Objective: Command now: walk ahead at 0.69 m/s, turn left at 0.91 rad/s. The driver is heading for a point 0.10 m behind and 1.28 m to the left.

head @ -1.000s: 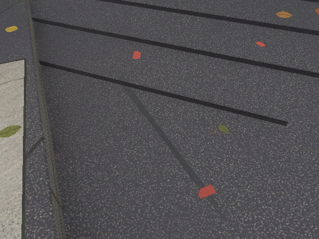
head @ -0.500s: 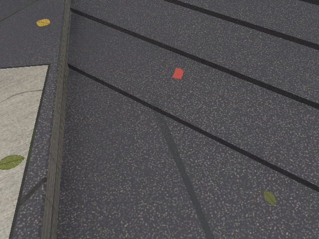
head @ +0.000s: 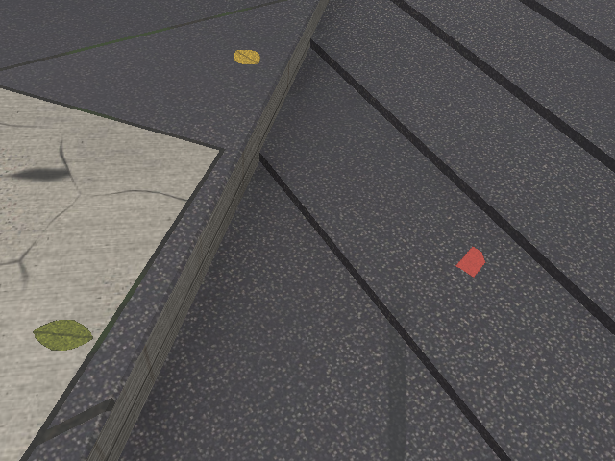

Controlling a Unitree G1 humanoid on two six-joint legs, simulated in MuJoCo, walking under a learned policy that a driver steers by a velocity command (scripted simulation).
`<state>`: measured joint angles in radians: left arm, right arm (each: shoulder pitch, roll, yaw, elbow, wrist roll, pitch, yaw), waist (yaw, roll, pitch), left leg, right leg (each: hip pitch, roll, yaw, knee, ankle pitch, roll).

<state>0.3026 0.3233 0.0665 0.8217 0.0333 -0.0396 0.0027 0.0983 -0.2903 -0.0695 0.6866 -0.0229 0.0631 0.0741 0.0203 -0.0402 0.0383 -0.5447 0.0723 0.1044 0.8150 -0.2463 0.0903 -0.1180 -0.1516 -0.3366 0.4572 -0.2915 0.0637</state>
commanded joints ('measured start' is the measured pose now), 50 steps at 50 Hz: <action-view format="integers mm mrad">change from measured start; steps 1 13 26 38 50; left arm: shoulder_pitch -83 -159 -5 -185 -205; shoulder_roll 184 72 205 117 108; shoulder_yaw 52 -9 6 3 12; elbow -85 -190 -218 -223 -253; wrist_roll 2 0 -14 9 27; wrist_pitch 2 45 19 51 47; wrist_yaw -1 -19 42 23 -28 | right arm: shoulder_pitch -31 219 386 99 154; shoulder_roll -92 -203 -113 -96 -192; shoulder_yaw -22 -51 -35 -6 -24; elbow -75 12 -30 -68 -74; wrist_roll -3 22 33 10 -7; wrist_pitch -6 -93 -62 15 -78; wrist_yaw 4 -88 -99 -27 -74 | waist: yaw -36 -2 -43 -26 -23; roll -58 52 -289 -128 144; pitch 36 -69 -454 -120 17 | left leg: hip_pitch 75 504 76 261 399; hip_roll -3 37 -285 -45 46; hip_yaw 54 -382 -241 -67 -544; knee -48 -439 529 58 -665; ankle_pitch -123 882 -438 -183 -226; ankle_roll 40 175 -85 -85 164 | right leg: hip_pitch -30 -532 333 -138 -612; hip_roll -260 67 -385 -186 97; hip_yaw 151 322 924 263 329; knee -263 628 -20 -179 572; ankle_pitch -326 -40 1023 148 79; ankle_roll -115 22 -298 -222 26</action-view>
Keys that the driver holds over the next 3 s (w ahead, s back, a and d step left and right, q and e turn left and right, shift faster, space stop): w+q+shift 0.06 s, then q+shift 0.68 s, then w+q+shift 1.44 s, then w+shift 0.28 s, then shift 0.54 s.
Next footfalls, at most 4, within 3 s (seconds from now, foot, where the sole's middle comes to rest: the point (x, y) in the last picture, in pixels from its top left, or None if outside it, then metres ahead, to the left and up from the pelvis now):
0.08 left None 0.14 0.10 -0.77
0.48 right None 0.47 0.06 -0.77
0.86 left None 0.26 0.15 -0.77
1.26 right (180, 444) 0.51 0.25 -0.77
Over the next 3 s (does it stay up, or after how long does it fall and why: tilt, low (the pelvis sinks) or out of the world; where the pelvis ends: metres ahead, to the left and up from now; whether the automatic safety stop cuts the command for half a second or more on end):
stays up -0.11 1.46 0.17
